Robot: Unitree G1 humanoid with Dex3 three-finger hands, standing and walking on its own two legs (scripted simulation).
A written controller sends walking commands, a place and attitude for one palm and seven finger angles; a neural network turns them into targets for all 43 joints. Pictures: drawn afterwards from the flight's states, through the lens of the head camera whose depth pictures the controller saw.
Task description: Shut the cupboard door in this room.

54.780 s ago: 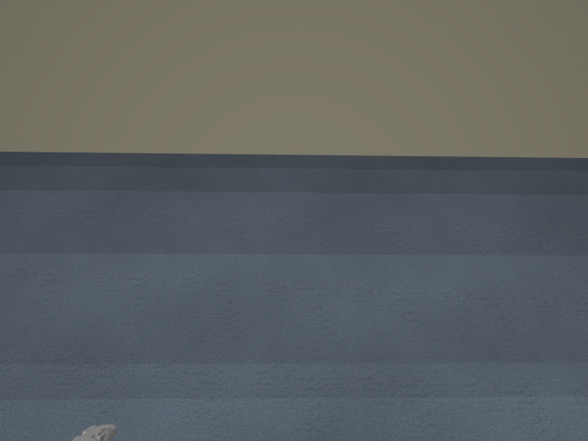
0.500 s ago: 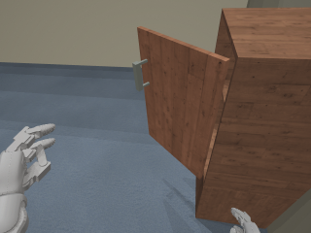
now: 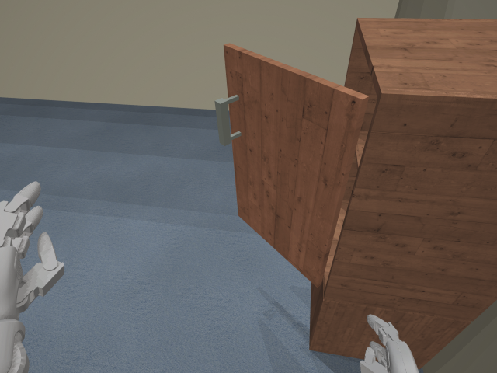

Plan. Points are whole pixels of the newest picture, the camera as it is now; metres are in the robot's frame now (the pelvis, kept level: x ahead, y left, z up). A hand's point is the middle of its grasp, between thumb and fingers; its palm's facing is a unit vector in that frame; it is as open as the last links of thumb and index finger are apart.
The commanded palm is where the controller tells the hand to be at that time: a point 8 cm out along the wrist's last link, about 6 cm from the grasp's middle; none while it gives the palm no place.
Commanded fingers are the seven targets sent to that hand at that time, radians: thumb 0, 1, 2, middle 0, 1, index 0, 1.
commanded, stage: step back with the hand held close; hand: left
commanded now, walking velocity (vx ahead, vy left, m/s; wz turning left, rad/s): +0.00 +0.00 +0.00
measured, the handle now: (229, 120) +0.68 +0.14 +0.08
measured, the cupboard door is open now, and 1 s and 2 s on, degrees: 50 50 50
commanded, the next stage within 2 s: stop stepping back and stand still in 1.46 s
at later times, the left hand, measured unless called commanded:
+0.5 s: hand (31, 283) +0.16 +0.29 +0.15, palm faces +0.41 -0.77 -0.48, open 7.4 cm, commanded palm +0.11 +0.32 +0.17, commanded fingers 0.00 0.90 0.90 -0.20 -0.30 -0.20 -0.30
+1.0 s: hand out of the picture +0.10 +0.29 +0.16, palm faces +0.51 -0.74 -0.45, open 7.4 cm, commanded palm +0.04 +0.32 +0.17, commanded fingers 0.00 0.90 0.90 -0.20 -0.30 -0.20 -0.30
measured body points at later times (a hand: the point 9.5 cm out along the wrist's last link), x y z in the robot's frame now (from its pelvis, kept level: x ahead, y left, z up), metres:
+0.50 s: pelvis -0.03 +0.02 -0.01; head -0.03 +0.02 +0.44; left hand +0.14 +0.33 +0.18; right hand +0.14 -0.23 -0.09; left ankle -0.03 +0.11 -0.74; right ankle +0.00 -0.12 -0.74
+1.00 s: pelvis -0.09 +0.01 -0.03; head -0.08 +0.03 +0.42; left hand +0.07 +0.33 +0.18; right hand +0.08 -0.23 -0.10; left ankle -0.03 +0.11 -0.74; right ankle +0.00 -0.11 -0.74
